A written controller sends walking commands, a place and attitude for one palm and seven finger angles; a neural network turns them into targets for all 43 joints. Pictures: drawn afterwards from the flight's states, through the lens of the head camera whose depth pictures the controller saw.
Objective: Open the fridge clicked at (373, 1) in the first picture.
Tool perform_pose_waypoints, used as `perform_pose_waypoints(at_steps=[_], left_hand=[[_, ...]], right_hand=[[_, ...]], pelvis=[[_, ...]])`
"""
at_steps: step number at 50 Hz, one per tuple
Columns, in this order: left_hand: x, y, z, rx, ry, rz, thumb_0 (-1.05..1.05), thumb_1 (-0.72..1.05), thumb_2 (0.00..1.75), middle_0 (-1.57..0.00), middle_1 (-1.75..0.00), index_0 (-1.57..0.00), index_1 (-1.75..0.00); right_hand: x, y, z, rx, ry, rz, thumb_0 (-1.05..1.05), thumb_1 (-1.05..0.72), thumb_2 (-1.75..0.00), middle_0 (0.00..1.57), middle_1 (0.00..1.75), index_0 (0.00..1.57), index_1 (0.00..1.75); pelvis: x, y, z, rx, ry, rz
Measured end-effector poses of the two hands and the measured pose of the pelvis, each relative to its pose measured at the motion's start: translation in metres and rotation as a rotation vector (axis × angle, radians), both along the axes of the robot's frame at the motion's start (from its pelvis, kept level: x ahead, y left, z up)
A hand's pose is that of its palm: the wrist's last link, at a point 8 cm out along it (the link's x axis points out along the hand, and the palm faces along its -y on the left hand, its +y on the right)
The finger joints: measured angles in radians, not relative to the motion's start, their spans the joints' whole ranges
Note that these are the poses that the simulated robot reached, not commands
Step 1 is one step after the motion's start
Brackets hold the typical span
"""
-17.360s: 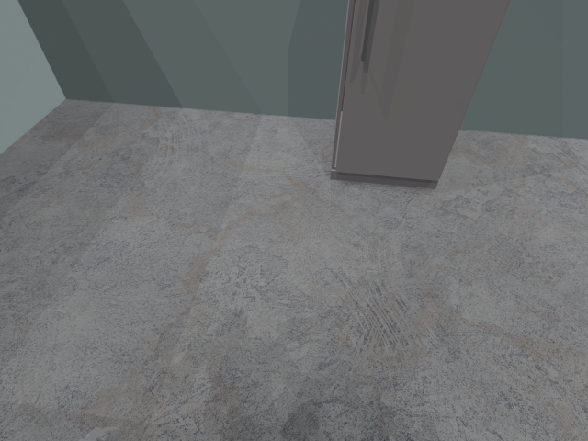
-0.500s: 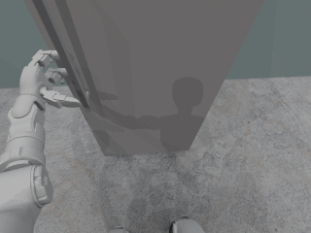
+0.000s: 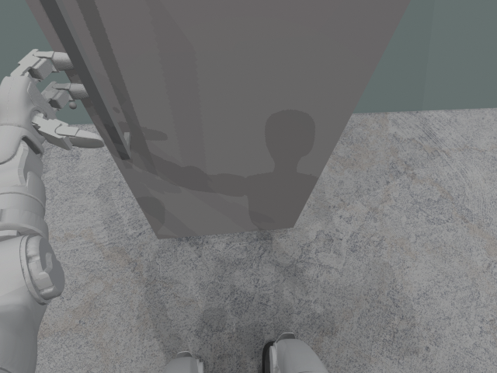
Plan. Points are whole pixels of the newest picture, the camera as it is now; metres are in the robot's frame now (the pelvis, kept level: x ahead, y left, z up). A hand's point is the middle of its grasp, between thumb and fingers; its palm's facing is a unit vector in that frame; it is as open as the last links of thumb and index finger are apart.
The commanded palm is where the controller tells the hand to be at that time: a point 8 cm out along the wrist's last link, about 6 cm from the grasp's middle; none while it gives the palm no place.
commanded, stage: slide the fingers in behind the handle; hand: left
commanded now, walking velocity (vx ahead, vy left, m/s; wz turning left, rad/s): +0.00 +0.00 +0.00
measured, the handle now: (77, 41) +0.54 +0.21 +0.19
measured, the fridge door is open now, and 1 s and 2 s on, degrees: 0 0 0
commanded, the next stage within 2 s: grip the handle and tug to test in 1.78 s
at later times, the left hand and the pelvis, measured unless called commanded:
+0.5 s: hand (83, 113) +0.48 +0.22 +0.11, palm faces +0.03 -1.00 +0.01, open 13.9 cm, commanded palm +0.46 +0.27 +0.12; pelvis +0.01 +0.01 +0.00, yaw -1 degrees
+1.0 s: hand (101, 110) +0.49 +0.20 +0.11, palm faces +0.05 -1.00 +0.01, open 13.9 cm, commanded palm +0.46 +0.25 +0.12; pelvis +0.02 +0.00 +0.01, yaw +0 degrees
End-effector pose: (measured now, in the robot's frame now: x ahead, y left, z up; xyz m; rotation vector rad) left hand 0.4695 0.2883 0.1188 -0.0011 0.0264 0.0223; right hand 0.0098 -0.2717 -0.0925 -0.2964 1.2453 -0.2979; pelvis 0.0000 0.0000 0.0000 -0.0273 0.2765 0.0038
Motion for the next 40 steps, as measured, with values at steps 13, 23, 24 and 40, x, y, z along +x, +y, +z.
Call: perform_pose_waypoints(at_steps=[13, 23, 24, 40], left_hand=[[-0.007, -0.003, -0.004, -0.010, -0.001, 0.001, -0.01, -0.49, 0.30, -0.32, -1.21, -0.34, -1.22], [-0.013, -0.012, -0.005, -0.005, -0.012, 0.005, -0.01, -0.50, 0.30, -0.30, -1.20, -0.31, -1.20], [-0.012, -0.014, -0.005, -0.007, -0.014, 0.004, -0.01, -0.50, 0.30, -0.30, -1.20, -0.31, -1.20], [-0.005, -0.031, -0.008, -0.001, -0.011, 0.016, -0.01, -0.49, 0.30, -0.30, -1.19, -0.31, -1.21]], right_hand=[[-0.003, 0.015, -0.002, 0.033, -0.018, -0.016, 0.01, -0.90, -0.90, 0.20, 0.29, 0.20, 0.30], [0.021, 0.024, -0.004, 0.061, -0.065, 0.009, 0.01, -0.90, -0.90, 0.20, 0.30, 0.20, 0.30], [0.024, 0.024, -0.004, 0.061, -0.070, 0.012, 0.01, -0.90, -0.90, 0.20, 0.30, 0.20, 0.30], [0.044, 0.014, -0.003, 0.062, -0.083, 0.029, 0.01, -0.90, -0.90, 0.20, 0.29, 0.20, 0.30]], pelvis=[[0.001, 0.007, 0.001, 0.000, -0.007, -0.017], [0.007, 0.010, 0.003, 0.000, -0.025, -0.012], [0.008, 0.010, 0.003, 0.000, -0.026, -0.011], [0.017, 0.003, 0.005, 0.007, -0.022, -0.009]])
